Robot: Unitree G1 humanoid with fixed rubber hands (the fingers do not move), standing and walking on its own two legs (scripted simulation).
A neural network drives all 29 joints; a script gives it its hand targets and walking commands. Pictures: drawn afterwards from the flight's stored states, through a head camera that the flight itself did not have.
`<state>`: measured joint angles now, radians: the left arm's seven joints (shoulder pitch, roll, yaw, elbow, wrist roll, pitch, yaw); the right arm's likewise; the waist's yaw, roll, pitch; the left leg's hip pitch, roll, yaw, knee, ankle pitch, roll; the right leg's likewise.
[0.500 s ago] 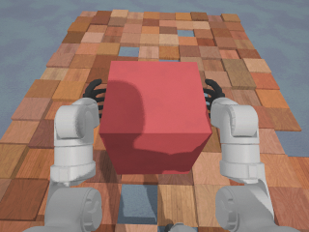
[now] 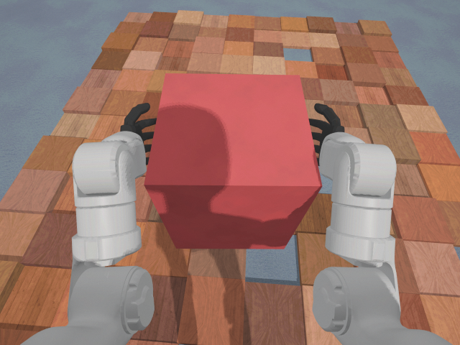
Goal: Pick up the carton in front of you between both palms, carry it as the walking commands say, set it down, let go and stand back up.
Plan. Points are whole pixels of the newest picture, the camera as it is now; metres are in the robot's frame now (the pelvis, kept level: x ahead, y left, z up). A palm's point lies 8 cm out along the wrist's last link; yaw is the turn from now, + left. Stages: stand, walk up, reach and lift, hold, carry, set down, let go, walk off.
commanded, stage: carry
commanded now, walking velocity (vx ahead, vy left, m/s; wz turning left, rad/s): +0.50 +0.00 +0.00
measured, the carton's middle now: (231, 171) +0.39 +0.01 +0.08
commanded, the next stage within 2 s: none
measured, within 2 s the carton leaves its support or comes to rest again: neither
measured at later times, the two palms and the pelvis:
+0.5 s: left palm (171, 73) +0.64 +0.15 +0.10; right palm (300, 63) +0.69 -0.15 +0.10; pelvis +0.32 -0.05 +0.02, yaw +2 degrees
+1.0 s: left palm out of the picture +0.99 +0.08 +0.23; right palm out of the picture +0.97 -0.21 +0.23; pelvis +0.61 -0.04 +0.06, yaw +1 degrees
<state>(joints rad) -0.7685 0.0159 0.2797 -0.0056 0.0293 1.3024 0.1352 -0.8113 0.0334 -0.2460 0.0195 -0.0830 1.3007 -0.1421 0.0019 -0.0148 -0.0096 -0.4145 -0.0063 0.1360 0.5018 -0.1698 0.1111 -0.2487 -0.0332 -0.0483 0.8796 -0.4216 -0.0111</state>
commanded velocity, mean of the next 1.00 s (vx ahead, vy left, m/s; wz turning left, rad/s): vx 0.50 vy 0.00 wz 0.00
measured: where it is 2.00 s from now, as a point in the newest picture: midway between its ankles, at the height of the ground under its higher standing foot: (241, 139)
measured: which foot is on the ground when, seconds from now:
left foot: down 0.00-0.30, up 0.32-0.68, down 0.70-1.00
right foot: down 0.00-0.00, up 0.02-0.28, down 0.30-0.72, up 0.74-1.00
